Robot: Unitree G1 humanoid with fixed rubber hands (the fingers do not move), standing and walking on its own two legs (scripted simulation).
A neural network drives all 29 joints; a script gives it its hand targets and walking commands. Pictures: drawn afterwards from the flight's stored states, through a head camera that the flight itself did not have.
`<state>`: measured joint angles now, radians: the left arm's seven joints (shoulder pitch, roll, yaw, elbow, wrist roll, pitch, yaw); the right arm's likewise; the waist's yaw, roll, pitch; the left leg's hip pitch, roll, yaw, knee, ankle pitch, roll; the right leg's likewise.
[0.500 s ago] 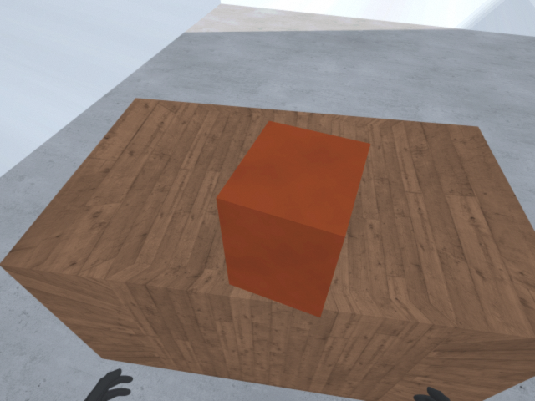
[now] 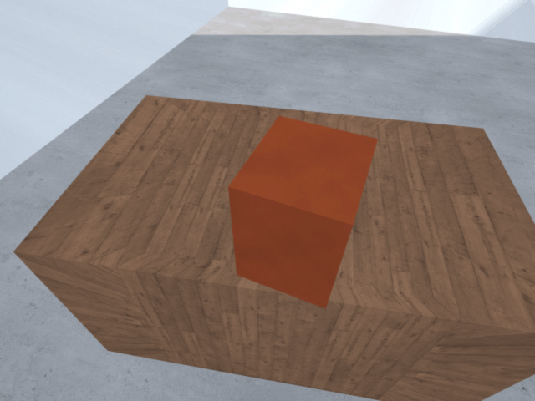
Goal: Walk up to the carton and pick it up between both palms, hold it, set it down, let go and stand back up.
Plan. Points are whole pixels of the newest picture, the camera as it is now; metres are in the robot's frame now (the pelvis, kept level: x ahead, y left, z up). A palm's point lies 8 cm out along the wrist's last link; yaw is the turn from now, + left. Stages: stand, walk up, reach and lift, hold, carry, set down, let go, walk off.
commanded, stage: stand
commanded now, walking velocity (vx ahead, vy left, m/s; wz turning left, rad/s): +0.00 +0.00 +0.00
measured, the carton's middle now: (302, 211) +0.47 -0.04 -0.01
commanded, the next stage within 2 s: none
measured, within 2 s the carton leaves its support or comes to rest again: neither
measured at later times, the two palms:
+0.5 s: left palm out of the picture +0.05 +0.25 -0.10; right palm out of the picture +0.07 -0.27 -0.12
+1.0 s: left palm out of the picture +0.05 +0.24 -0.11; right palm out of the picture +0.06 -0.29 -0.12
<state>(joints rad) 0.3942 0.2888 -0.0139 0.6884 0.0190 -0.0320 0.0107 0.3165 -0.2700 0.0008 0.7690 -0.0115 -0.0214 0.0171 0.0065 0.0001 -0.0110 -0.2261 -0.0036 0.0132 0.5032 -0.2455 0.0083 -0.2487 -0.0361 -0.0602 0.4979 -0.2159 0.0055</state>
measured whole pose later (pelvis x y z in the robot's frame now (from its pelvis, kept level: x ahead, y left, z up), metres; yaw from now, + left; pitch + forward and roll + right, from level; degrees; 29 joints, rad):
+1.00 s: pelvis +0.01 -0.03 +0.00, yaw +1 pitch -2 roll +0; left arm 0.38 0.28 -0.02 0.77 0.01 -0.02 0.02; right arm 0.34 -0.27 0.01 0.86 -0.01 -0.01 -0.01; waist 0.00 0.02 0.00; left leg -0.21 0.03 -0.02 0.48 -0.24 -0.03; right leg -0.22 0.00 -0.10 0.48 -0.23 -0.04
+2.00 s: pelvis +0.02 -0.03 +0.00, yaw +1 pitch -2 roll +0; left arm 0.38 0.24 -0.01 0.89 0.00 -0.01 0.03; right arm 0.34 -0.24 0.01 0.96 -0.01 -0.01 -0.03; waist 0.01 0.02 0.01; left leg -0.17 0.03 -0.02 0.44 -0.24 -0.03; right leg -0.19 0.00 -0.09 0.45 -0.23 -0.03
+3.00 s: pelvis +0.03 -0.02 +0.01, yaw +0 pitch -1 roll +0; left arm 0.37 0.21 -0.01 0.98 0.00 -0.01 0.04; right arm 0.33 -0.21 0.01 1.02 0.00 -0.01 -0.04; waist 0.01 0.01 0.02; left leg -0.16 0.02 0.00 0.42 -0.24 -0.02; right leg -0.18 -0.01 -0.07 0.42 -0.22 -0.02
